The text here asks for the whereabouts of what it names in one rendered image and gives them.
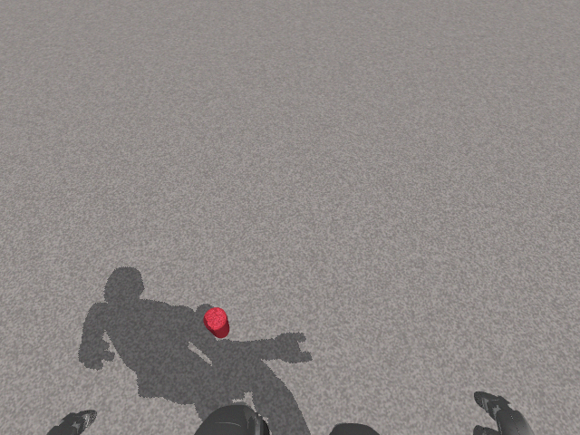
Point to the left robot hand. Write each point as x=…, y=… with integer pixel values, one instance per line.
x=74, y=424

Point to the cup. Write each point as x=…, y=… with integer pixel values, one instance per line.
x=215, y=319

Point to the right robot hand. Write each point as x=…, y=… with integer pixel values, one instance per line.
x=509, y=422

